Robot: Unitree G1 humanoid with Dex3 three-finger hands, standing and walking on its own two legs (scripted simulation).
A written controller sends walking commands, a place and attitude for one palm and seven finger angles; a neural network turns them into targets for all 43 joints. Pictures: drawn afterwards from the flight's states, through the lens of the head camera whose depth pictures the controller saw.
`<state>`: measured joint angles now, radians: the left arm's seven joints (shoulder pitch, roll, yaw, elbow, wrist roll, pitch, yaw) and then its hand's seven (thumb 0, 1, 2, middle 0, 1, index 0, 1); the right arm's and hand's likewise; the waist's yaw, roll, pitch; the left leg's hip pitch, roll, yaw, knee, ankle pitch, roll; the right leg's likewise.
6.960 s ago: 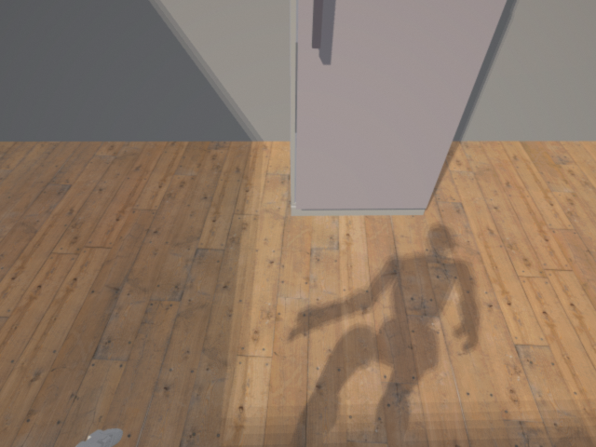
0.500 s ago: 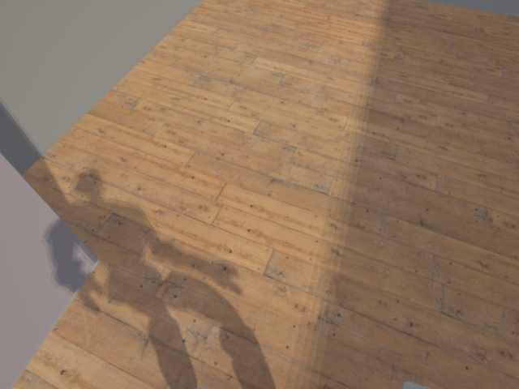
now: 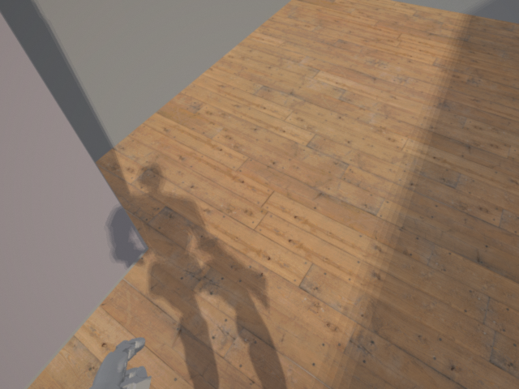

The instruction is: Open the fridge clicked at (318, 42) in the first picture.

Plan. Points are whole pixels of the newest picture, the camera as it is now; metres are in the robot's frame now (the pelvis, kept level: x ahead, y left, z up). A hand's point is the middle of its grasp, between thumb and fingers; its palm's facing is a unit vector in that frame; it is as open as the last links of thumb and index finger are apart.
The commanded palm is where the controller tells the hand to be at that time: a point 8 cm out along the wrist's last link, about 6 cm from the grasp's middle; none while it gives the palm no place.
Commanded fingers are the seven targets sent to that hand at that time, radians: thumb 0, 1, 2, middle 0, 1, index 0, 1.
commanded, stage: turn to face it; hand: left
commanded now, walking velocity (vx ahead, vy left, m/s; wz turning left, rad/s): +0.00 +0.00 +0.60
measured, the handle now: out of the picture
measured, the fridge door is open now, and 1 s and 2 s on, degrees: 0 0 0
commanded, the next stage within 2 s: take the last steps up to it in 1.54 s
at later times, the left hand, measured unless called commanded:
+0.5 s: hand out of the picture -0.07 +0.23 -0.18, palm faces +0.37 -0.89 -0.25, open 7.4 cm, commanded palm none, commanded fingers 0.00 0.90 0.90 -0.20 -0.30 -0.20 -0.30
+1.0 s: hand out of the picture -0.03 +0.25 -0.14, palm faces +0.56 -0.78 -0.27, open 7.4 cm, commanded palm none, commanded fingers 0.00 0.90 0.90 -0.20 -0.30 -0.20 -0.30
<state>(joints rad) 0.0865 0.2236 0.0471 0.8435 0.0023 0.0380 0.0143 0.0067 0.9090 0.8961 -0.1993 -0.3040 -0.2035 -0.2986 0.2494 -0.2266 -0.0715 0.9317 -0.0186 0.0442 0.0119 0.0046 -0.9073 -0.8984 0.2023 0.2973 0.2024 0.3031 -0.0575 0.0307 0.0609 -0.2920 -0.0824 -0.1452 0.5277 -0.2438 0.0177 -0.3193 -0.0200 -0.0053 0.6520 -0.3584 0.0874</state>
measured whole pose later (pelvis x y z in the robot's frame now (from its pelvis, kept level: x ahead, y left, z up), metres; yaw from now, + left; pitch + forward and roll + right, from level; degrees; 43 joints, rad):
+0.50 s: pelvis -0.02 +0.02 -0.01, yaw +20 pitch +0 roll +0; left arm 0.28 0.25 0.06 0.92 0.02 0.04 0.01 0.01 0.90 0.90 -0.20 -0.30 -0.21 -0.30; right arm 0.14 -0.27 -0.08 0.91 -0.01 0.05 0.04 0.01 -0.91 -0.90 0.20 0.30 0.19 0.30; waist 0.02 -0.03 0.09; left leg -0.30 0.03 0.09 0.62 -0.28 -0.02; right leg -0.25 -0.21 -0.28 0.68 -0.37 0.06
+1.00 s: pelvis -0.03 +0.01 +0.00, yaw +36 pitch +0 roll -1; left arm 0.11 0.23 0.05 0.86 0.00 0.05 0.02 0.01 0.91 0.90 -0.20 -0.30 -0.20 -0.30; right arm 0.24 -0.22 -0.07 0.93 -0.02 0.05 0.01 0.00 -0.91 -0.90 0.20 0.30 0.20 0.30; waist -0.05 0.03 0.06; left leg -0.31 -0.09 -0.15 0.50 -0.17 0.03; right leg -0.33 -0.02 0.00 0.72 -0.40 0.08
